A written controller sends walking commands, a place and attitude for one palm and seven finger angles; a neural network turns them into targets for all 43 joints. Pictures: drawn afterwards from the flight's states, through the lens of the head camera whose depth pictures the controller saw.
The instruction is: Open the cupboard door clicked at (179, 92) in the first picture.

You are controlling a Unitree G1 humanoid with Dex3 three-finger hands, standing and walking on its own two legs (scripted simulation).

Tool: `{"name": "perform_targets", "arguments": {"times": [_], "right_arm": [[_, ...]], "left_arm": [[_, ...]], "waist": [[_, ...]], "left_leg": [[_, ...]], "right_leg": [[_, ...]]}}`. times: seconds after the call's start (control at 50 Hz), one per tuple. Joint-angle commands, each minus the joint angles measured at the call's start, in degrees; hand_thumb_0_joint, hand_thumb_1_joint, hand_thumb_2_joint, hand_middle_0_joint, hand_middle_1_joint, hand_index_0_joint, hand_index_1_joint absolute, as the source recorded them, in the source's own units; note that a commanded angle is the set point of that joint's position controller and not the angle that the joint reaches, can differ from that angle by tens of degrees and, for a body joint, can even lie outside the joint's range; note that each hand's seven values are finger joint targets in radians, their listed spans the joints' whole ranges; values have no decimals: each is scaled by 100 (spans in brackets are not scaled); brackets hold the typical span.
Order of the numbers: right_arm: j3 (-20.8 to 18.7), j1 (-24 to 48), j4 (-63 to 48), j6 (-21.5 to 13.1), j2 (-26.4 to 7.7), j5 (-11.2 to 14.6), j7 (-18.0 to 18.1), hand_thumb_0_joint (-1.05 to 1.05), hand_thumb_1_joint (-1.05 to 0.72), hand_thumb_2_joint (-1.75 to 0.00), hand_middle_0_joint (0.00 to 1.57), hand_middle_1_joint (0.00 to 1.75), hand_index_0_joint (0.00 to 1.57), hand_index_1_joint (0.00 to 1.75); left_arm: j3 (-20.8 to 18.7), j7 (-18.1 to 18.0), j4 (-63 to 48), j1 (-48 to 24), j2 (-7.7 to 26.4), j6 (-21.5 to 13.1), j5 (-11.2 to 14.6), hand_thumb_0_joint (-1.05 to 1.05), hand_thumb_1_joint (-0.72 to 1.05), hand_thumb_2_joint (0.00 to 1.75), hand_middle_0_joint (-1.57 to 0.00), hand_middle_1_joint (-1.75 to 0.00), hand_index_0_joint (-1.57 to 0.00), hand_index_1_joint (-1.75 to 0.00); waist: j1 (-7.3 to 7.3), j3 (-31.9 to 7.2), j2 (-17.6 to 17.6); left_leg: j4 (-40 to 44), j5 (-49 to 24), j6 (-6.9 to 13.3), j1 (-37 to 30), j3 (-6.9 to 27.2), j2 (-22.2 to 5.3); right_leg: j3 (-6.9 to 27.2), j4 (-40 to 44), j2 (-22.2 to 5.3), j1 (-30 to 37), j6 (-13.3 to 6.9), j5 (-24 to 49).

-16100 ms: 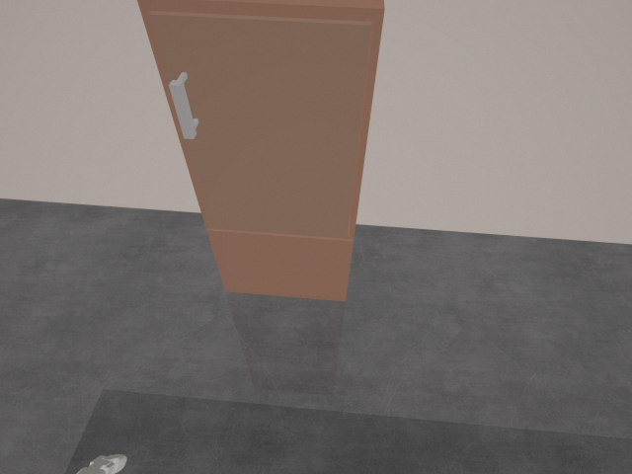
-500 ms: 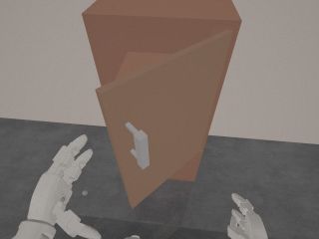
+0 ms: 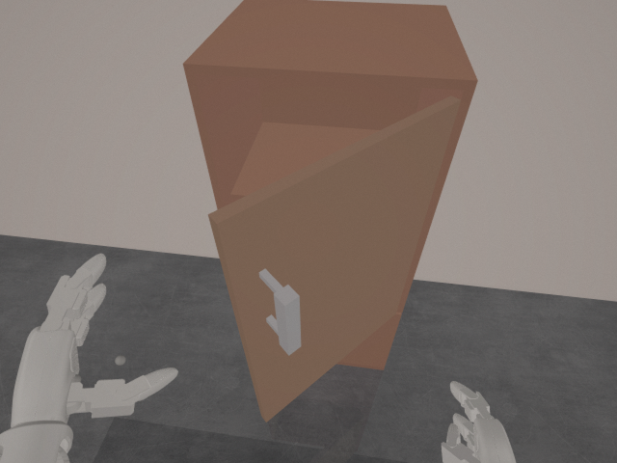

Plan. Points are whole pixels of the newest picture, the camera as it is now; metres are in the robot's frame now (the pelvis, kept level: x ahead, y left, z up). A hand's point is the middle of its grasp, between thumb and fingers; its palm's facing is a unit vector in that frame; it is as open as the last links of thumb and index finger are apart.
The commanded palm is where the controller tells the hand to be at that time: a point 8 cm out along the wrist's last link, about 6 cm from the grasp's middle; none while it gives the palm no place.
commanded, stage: draw the hand back to the body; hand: left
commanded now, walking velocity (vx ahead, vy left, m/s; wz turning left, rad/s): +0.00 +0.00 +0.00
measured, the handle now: (279, 311) +0.30 +0.08 +0.05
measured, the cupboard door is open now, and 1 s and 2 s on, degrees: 48 48 48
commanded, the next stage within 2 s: step back with the hand held close in 0.74 s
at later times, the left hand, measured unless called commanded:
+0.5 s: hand (92, 300) +0.22 +0.25 +0.17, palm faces +0.46 -0.80 -0.39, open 7.9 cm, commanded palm +0.17 +0.28 +0.18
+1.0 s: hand (90, 294) +0.21 +0.24 +0.18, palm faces +0.42 -0.79 -0.45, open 7.4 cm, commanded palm +0.16 +0.28 +0.19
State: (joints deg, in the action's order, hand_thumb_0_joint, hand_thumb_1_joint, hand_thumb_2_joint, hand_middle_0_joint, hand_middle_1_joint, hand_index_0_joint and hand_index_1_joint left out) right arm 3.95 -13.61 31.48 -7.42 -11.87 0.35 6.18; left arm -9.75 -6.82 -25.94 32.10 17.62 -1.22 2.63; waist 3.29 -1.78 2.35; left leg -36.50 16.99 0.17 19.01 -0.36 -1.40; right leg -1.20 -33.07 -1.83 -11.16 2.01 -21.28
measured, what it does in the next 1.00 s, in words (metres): stands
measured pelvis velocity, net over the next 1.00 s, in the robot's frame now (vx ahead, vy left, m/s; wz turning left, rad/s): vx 0.01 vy -0.02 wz -0.02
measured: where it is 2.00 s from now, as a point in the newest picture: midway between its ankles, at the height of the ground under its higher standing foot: outside the picture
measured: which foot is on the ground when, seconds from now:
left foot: down 0.00-1.00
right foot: down 0.00-1.00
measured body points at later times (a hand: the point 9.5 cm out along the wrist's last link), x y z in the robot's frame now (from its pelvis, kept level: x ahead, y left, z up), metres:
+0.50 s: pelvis +0.02 -0.02 +0.01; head +0.01 -0.03 +0.46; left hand +0.19 +0.29 +0.19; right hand +0.21 -0.24 -0.07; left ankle +0.03 +0.12 -0.73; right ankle -0.04 -0.14 -0.73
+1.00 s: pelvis +0.01 -0.02 +0.02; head +0.01 -0.04 +0.46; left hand +0.19 +0.28 +0.21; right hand +0.20 -0.25 -0.07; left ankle +0.03 +0.12 -0.73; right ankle -0.04 -0.14 -0.73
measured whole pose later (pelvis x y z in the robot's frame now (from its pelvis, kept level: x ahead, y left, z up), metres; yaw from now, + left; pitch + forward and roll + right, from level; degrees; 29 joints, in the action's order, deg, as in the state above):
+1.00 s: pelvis +0.01 -0.02 +0.02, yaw -1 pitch -1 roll -1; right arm 0.7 -8.9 34.2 -2.0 -12.9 0.1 4.6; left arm -22.9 -5.8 -24.4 27.0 21.3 -6.8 3.7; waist 2.2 1.2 3.5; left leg -26.1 12.6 -1.6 11.9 -0.9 -3.4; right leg -0.8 -21.8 0.3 -4.3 0.5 -16.0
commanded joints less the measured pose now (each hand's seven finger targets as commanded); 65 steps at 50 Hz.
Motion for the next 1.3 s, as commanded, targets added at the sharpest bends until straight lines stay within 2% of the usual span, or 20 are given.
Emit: {"name": "perform_targets", "arguments": {"times": [0.0,0.34,0.4,0.48,0.58,0.76,0.82,0.84,0.86,0.88,0.9,0.92,0.98,1.06,1.08,1.12,1.16,1.18,1.22,1.28], "right_arm": [[-309,832,-827,-326,-623,-46,61,0,-90,-90,20,30,20,30],[-463,958,-540,-113,-643,-76,-25,0,-90,-90,20,30,20,30],[-492,975,-543,-68,-661,-55,-65,0,-90,-90,20,30,20,30],[-514,1014,-547,-13,-677,-63,-48,0,-90,-90,20,30,20,30],[-505,1039,-515,-64,-639,-75,-25,0,-90,-90,20,30,20,30],[-530,1062,-473,-87,-636,-74,-17,0,-90,-90,20,30,20,30],[-537,1061,-462,-93,-636,-82,-16,0,-90,-90,20,30,20,30],[-533,1121,-536,-141,-623,-80,-23,0,-90,-90,20,30,20,30],[-518,1011,-628,16,-749,-56,-44,0,-90,-90,20,30,20,30],[-515,1023,-537,135,-690,-64,-41,0,-90,-90,20,30,20,30],[-561,1046,-529,211,-711,-72,-43,0,-90,-90,20,30,20,30],[-593,1028,-605,300,-733,-59,-68,0,-90,-90,20,30,20,30],[-662,976,-722,497,-768,-15,-84,0,-90,-90,20,30,20,30],[-684,1013,-903,655,-753,27,-64,0,-90,-90,20,30,20,30],[-694,1042,-910,681,-755,25,-42,0,-90,-90,20,30,20,30],[-686,1025,-995,706,-738,39,-41,0,-90,-90,20,30,20,30],[-692,992,-1037,694,-744,43,-38,0,-90,-90,20,30,20,30],[-708,1013,-1037,681,-765,39,-30,0,-90,-90,20,30,20,30],[-698,959,-1064,630,-769,38,-42,0,-90,-90,20,30,20,30],[-717,924,-1058,524,-818,43,-56,0,-90,-90,20,30,20,30]], "left_arm": [[-721,-152,-1157,-423,768,-453,-15,0,31,64,-18,-30,-18,-30],[-1718,-153,-976,-1115,1293,-532,94,0,90,90,-20,-30,-20,-30],[-1462,-84,-720,-918,1013,-497,117,0,90,90,-20,-30,-20,-30],[-1553,-75,-668,-1046,1174,-504,123,0,90,90,-20,-30,-20,-30],[-1691,-101,-915,-1161,1336,-593,107,0,90,90,-20,-30,-20,-30],[-1597,-64,-729,-1138,1190,-623,130,0,90,90,-20,-30,-20,-30],[-1617,-61,-746,-1107,1221,-637,130,0,90,90,-20,-30,-20,-30],[-1706,-75,-1381,-1378,1394,-722,132,0,90,90,-20,-30,-20,-30],[-2401,-114,-1570,-1790,2104,-942,94,0,90,90,-20,-30,-20,-30],[-2404,-90,-1220,-1675,2066,-1010,70,0,90,90,-20,-30,-20,-30],[-2068,-30,-804,-966,1595,-963,91,0,90,90,-20,-30,-20,-30],[-1939,13,-694,-594,1424,-931,87,0,90,90,-20,-30,-20,-30],[-1857,26,-735,-218,1336,-903,105,0,90,90,-20,-30,-20,-30],[-2051,-36,-1027,-185,1596,-890,115,0,90,90,-20,-30,-20,-30],[-2155,-69,-1099,-204,1734,-897,111,0,90,90,-20,-30,-20,-30],[-2156,-104,-1247,-131,1712,-908,118,0,90,90,-20,-30,-20,-30],[-2204,-143,-1371,-125,1751,-938,122,0,90,90,-20,-30,-20,-30],[-2264,-168,-1481,-163,1840,-959,107,0,90,90,-20,-30,-20,-30],[-2203,-199,-1580,-76,1727,-1023,99,0,90,90,-20,-30,-20,-30],[-2262,-241,-1603,-30,1726,-1126,70,0,90,90,-20,-30,-20,-30]], "waist": [[-10,-250,36],[72,-371,160],[55,-248,56],[69,-199,-188],[94,-340,162],[60,-151,-25],[73,-270,46],[111,-450,166],[-196,82,-13],[-192,62,-94],[-230,-20,-363],[-228,-208,-355],[-244,-587,-36],[-252,-736,-278],[-236,-766,-178],[-237,-808,-123],[-243,-763,-102],[-229,-785,76],[-247,-690,314],[-258,-475,532]], "left_leg": [[979,-995,70,-1041,-21,10],[1220,-2044,84,-1659,-266,38],[1269,-2075,93,-1668,-278,22],[1315,-1879,118,-1638,-292,50],[1287,-1908,107,-1738,-318,84],[1344,-1792,111,-1788,-344,66],[1337,-1889,120,-1859,-348,76],[1308,-1965,120,-1935,-324,87],[990,-1921,180,-1624,-344,-28],[934,-1840,162,-1440,-232,4],[883,-2093,147,-1505,-264,-32],[880,-2369,155,-1542,-300,-64],[936,-2944,137,-1627,-307,-175],[1022,-2876,102,-1600,-318,-255],[1031,-2853,106,-1537,-315,-251],[1075,-2728,92,-1428,-309,-272],[1125,-2489,79,-1231,-278,-273],[1176,-2358,88,-1159,-237,-281],[1290,-1904,85,-881,-190,-310],[1612,-725,130,-269,16,-388]], "right_leg": [[-208,826,201,-272,-252,1275],[-155,1186,204,337,-207,2423],[-153,1221,205,304,-182,2433],[-149,1303,206,357,-174,2348],[-112,1329,185,440,-187,2434],[-112,1430,219,301,-142,2317],[-102,1416,210,368,-146,2442],[-82,1403,201,436,-156,2525],[211,1706,-58,-190,-141,3167],[190,1638,-187,-63,-161,3458],[160,1550,-177,-70,-133,3744],[109,1432,-165,31,-100,3925],[37,1229,-137,142,-65,3852],[58,1153,-52,11,-41,3547],[58,1120,-71,52,-46,3529],[78,1042,-28,66,-43,3340],[88,1015,-2,49,-35,3058],[90,983,9,92,-38,2883],[95,915,77,89,-44,2442],[80,806,178,182,-54,1625]]}}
